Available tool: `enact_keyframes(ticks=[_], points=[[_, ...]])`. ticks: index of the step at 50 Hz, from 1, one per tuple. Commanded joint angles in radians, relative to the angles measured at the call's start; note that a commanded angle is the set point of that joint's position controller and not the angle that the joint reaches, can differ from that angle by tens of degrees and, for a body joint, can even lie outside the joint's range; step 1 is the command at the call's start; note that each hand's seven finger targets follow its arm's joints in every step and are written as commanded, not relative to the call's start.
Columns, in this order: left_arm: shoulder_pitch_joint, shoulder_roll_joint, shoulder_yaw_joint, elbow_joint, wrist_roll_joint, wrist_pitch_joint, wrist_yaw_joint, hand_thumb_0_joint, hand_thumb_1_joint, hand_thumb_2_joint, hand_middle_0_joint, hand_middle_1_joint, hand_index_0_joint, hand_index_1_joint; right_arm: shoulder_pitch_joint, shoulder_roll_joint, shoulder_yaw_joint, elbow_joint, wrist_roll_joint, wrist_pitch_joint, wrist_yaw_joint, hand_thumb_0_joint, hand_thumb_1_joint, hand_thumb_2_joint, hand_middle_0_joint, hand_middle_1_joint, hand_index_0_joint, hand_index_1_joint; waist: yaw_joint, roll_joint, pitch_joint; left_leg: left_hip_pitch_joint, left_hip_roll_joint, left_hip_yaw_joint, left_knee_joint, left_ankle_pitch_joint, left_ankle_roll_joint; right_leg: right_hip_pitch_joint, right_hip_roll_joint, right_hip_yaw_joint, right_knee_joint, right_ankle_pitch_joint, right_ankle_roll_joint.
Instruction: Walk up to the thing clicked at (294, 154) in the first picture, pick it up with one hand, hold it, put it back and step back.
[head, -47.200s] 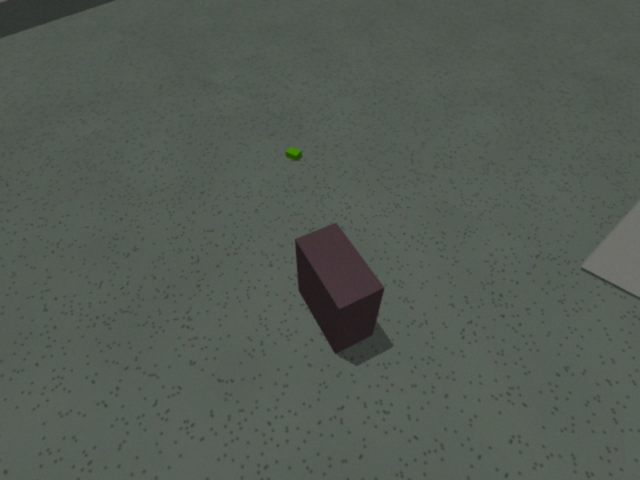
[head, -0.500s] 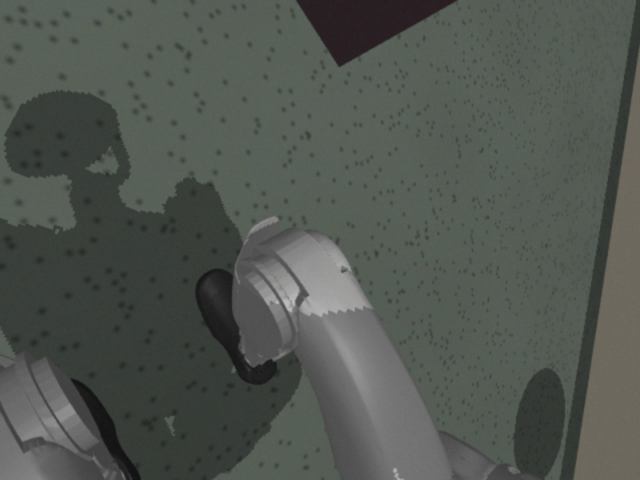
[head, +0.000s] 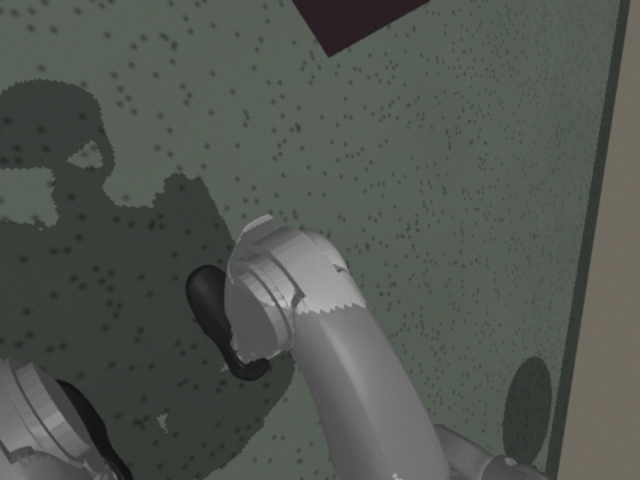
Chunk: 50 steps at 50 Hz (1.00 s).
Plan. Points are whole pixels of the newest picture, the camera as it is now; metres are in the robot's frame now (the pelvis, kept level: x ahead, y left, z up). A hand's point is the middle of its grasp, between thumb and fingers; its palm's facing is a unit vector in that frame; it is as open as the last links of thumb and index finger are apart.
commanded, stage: rest palm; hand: left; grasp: from above
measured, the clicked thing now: out of the picture +0.47 +0.35 -0.32
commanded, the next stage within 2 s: close in 0.14 s
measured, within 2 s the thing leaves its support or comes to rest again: neither
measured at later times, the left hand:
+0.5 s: hand out of the picture +0.46 +0.35 -0.29, palm faces -0.17 -0.40 -0.90, open 13.3 cm
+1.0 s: hand out of the picture +0.45 +0.35 -0.29, palm faces -0.19 -0.40 -0.90, open 11.2 cm
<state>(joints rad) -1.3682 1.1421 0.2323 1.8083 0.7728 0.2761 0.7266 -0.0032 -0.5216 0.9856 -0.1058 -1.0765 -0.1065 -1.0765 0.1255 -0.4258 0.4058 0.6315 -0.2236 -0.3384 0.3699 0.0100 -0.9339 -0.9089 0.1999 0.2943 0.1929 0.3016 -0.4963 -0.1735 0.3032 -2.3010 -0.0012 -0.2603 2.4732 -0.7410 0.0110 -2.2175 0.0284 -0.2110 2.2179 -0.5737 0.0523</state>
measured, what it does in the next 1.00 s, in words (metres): stands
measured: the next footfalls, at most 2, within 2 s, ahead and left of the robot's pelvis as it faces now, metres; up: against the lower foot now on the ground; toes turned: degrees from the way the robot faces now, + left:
none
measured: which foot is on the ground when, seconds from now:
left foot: down 0.00-1.00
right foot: down 0.00-1.00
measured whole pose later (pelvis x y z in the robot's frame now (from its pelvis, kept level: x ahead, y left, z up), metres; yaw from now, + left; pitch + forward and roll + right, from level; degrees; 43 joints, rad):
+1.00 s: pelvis +0.00 +0.00 +0.00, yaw +0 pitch +31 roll -18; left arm -1.35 1.14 0.23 1.80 0.77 0.27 0.72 0.00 -0.11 0.74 -0.35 -0.93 -0.39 -0.89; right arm 0.12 -0.43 0.40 0.62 -0.22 -0.34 0.36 0.01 -0.93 -0.90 0.20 0.29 0.19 0.30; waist -0.49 -0.17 0.30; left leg -2.30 0.00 -0.26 2.47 -0.75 0.01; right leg -2.21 0.03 -0.22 2.21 -0.58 0.05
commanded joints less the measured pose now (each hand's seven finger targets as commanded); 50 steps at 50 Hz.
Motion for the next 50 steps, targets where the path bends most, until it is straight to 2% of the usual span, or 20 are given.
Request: enact_keyframes(ticks=[1, 3, 4, 9, 12, 13, 14, 21, 23, 25, 27, 29, 30, 31, 32, 38, 42, 44, 48, 50], points=[[-0.211, 0.165, -0.037, -0.108, 0.009, 0.002, 0.035, 0.000, -0.503, 0.992, -0.107, -1.091, -0.110, -1.087, 0.246, -0.341, -0.070, 0.054, 0.003, 0.005, 0.001, 0.000, -0.909, -0.907, 0.200, 0.300, 0.199, 0.300, -0.096, 0.629, -0.671, 0.475, 0.054, 0.051, -0.271, 0.290, -0.016, 0.478, 0.041, -0.072, -0.149, 0.247, -0.062], [-0.213, 0.182, -0.030, -0.118, 0.011, -0.001, 0.038, 0.000, -0.487, 1.004, -0.115, -1.096, -0.119, -1.092, 0.248, -0.347, -0.075, 0.044, 0.002, 0.005, -0.001, 0.000, -0.908, -0.906, 0.200, 0.300, 0.199, 0.300, -0.096, 0.636, -0.675, 0.480, 0.055, 0.054, -0.276, 0.284, -0.016, 0.491, 0.045, -0.071, -0.156, 0.243, -0.063], [-0.201, 0.180, -0.028, -0.095, 0.011, 0.000, 0.043, 0.000, -0.483, 0.990, -0.110, -1.105, -0.120, -1.094, 0.250, -0.345, -0.073, 0.052, 0.002, 0.006, -0.004, 0.000, -0.909, -0.906, 0.200, 0.300, 0.199, 0.300, -0.089, 0.626, -0.674, 0.475, 0.058, 0.054, -0.275, 0.281, -0.017, 0.497, 0.046, -0.072, -0.158, 0.241, -0.063], [-0.217, 0.145, -0.045, -0.112, 0.017, 0.003, 0.029, 0.000, -0.455, 0.999, -0.110, -1.133, -0.127, -1.115, 0.241, -0.340, -0.071, 0.048, 0.008, 0.003, 0.000, 0.000, -0.907, -0.905, 0.200, 0.300, 0.200, 0.300, -0.098, 0.639, -0.644, 0.509, 0.059, 0.031, -0.283, 0.287, -0.023, 0.423, 0.037, -0.080, -0.140, 0.235, -0.066], [-0.201, 0.158, -0.047, -0.101, 0.019, 0.001, 0.032, 0.000, -0.441, 1.014, -0.132, -1.126, -0.143, -1.114, 0.243, -0.344, -0.074, 0.051, 0.005, 0.006, -0.003, 0.000, -0.907, -0.906, 0.200, 0.300, 0.199, 0.300, -0.094, 0.623, -0.652, 0.486, 0.056, 0.041, -0.280, 0.277, -0.018, 0.461, 0.042, -0.073, -0.148, 0.237, -0.065], [-0.207, 0.167, -0.038, -0.100, 0.020, -0.001, 0.036, 0.000, -0.438, 0.934, -0.121, -1.083, -0.141, -1.063, 0.252, -0.348, -0.074, 0.059, 0.007, 0.003, -0.002, 0.000, -0.903, -0.903, 0.200, 0.300, 0.200, 0.300, -0.091, 0.630, -0.658, 0.488, 0.058, 0.036, -0.284, 0.284, -0.022, 0.458, 0.043, -0.079, -0.143, 0.239, -0.067], [-0.203, 0.168, -0.035, -0.105, 0.016, -0.003, 0.036, 0.000, -0.447, 0.914, -0.112, -1.069, -0.132, -1.048, 0.242, -0.343, -0.076, 0.051, 0.007, 0.003, -0.002, 0.000, -0.902, -0.903, 0.200, 0.300, 0.200, 0.300, -0.088, 0.637, -0.657, 0.496, 0.059, 0.038, -0.283, 0.281, -0.023, 0.455, 0.043, -0.077, -0.144, 0.237, -0.068], [-0.212, 0.154, -0.045, -0.103, 0.012, -0.004, 0.040, 0.000, -0.390, 0.871, -0.157, -1.017, -0.177, -0.996, 0.259, -0.347, -0.076, 0.050, 0.004, 0.003, 0.000, 0.000, -0.899, -0.902, 0.200, 0.300, 0.200, 0.300, -0.103, 0.632, -0.663, 0.486, 0.056, 0.042, -0.283, 0.300, -0.020, 0.487, 0.043, -0.077, -0.148, 0.256, -0.064], [-0.222, 0.171, -0.028, -0.104, 0.011, -0.005, 0.042, 0.000, -0.378, 0.854, -0.158, -1.004, -0.181, -0.981, 0.251, -0.346, -0.076, 0.053, 0.008, 0.000, 0.000, 0.000, -0.897, -0.901, 0.200, 0.300, 0.200, 0.300, -0.095, 0.636, -0.647, 0.492, 0.058, 0.033, -0.285, 0.285, -0.023, 0.453, 0.038, -0.080, -0.145, 0.242, -0.065], [-0.214, 0.154, -0.040, -0.105, 0.009, -0.002, 0.035, 0.000, -0.349, 0.836, -0.177, -0.992, -0.203, -0.966, 0.251, -0.345, -0.071, 0.045, 0.005, 0.004, 0.000, 0.000, -0.898, -0.901, 0.200, 0.300, 0.200, 0.300, -0.097, 0.644, -0.657, 0.513, 0.060, 0.033, -0.285, 0.305, -0.025, 0.454, 0.039, -0.079, -0.140, 0.252, -0.066], [-0.216, 0.171, -0.039, -0.116, 0.018, -0.001, 0.032, 0.000, -0.312, 0.803, -0.193, -0.986, -0.228, -0.950, 0.253, -0.346, -0.072, 0.046, 0.005, 0.003, -0.001, 0.000, -0.897, -0.900, 0.200, 0.300, 0.200, 0.300, -0.099, 0.653, -0.661, 0.508, 0.057, 0.038, -0.288, 0.309, -0.024, 0.464, 0.041, -0.075, -0.142, 0.257, -0.065], [-0.210, 0.156, -0.045, -0.132, 0.018, 0.003, 0.034, 0.000, -0.304, 0.800, -0.208, -0.969, -0.238, -0.938, 0.246, -0.345, -0.074, 0.026, 0.009, 0.005, 0.000, 0.000, -0.898, -0.901, 0.200, 0.300, 0.200, 0.300, -0.091, 0.649, -0.668, 0.513, 0.059, 0.039, -0.279, 0.327, -0.021, 0.462, 0.043, -0.069, -0.145, 0.268, -0.066], [-0.196, 0.156, -0.042, -0.091, 0.012, 0.004, 0.034, 0.000, -0.288, 0.786, -0.218, -0.965, -0.251, -0.930, 0.259, -0.344, -0.073, 0.048, 0.003, 0.007, 0.000, 0.000, -0.898, -0.901, 0.200, 0.300, 0.200, 0.300, -0.097, 0.632, -0.674, 0.488, 0.060, 0.046, -0.278, 0.324, -0.020, 0.492, 0.047, -0.072, -0.149, 0.273, -0.062], [-0.213, 0.162, -0.037, -0.126, 0.012, 0.004, 0.029, 0.000, -0.269, 0.785, -0.227, -0.972, -0.263, -0.934, 0.257, -0.347, -0.075, 0.033, 0.007, 0.006, 0.001, 0.000, -0.898, -0.901, 0.200, 0.300, 0.200, 0.300, -0.099, 0.635, -0.672, 0.488, 0.054, 0.047, -0.278, 0.325, -0.019, 0.484, 0.045, -0.071, -0.149, 0.274, -0.064], [-0.187, 0.165, -0.034, -0.094, 0.008, 0.003, 0.030, 0.000, -0.260, 0.779, -0.230, -0.971, -0.269, -0.931, 0.260, -0.341, -0.074, 0.043, 0.004, 0.009, -0.001, 0.000, -0.898, -0.901, 0.200, 0.300, 0.200, 0.300, -0.092, 0.626, -0.669, 0.472, 0.058, 0.050, -0.282, 0.314, -0.020, 0.500, 0.046, -0.071, -0.148, 0.265, -0.063], [-0.185, 0.199, -0.023, -0.124, 0.012, -0.002, 0.031, 0.000, -0.171, 0.765, -0.298, -0.947, -0.337, -0.908, 0.249, -0.346, -0.074, 0.026, 0.004, 0.005, -0.003, 0.000, -0.897, -0.901, 0.200, 0.300, 0.200, 0.300, -0.081, 0.633, -0.688, 0.468, 0.055, 0.064, -0.274, 0.305, -0.015, 0.520, 0.049, -0.069, -0.158, 0.258, -0.063], [-0.187, 0.196, -0.013, -0.120, 0.012, -0.001, 0.035, 0.000, -0.125, 0.738, -0.331, -0.922, -0.372, -0.880, 0.240, -0.350, -0.081, 0.025, 0.008, 0.006, -0.006, 0.000, -0.897, -0.901, 0.200, 0.299, 0.200, 0.300, -0.079, 0.642, -0.690, 0.494, 0.062, 0.051, -0.278, 0.307, -0.020, 0.496, 0.048, -0.073, -0.154, 0.258, -0.066], [-0.182, 0.170, -0.026, -0.109, 0.010, -0.003, 0.031, 0.000, -0.076, 0.723, -0.362, -0.920, -0.407, -0.873, 0.254, -0.336, -0.075, 0.037, 0.004, 0.006, -0.004, 0.000, -0.898, -0.901, 0.200, 0.300, 0.200, 0.300, -0.092, 0.628, -0.679, 0.476, 0.058, 0.049, -0.280, 0.300, -0.019, 0.500, 0.045, -0.076, -0.150, 0.256, -0.064], [-0.183, 0.164, -0.031, -0.089, 0.005, -0.009, 0.036, 0.000, -0.023, 0.692, -0.394, -0.907, -0.445, -0.854, 0.247, -0.340, -0.079, 0.048, 0.003, 0.001, -0.005, 0.000, -0.898, -0.901, 0.200, 0.299, 0.200, 0.299, -0.092, 0.620, -0.657, 0.466, 0.057, 0.046, -0.285, 0.256, -0.018, 0.479, 0.044, -0.079, -0.160, 0.220, -0.063], [-0.191, 0.161, -0.034, -0.101, 0.007, -0.012, 0.038, 0.000, 0.012, 0.659, -0.406, -0.880, -0.463, -0.822, 0.247, -0.346, -0.076, 0.045, 0.006, -0.001, -0.003, 0.000, -0.894, -0.899, 0.200, 0.299, 0.200, 0.299, -0.089, 0.621, -0.663, 0.473, 0.060, 0.041, -0.281, 0.271, -0.017, 0.474, 0.043, -0.080, -0.158, 0.229, -0.064]])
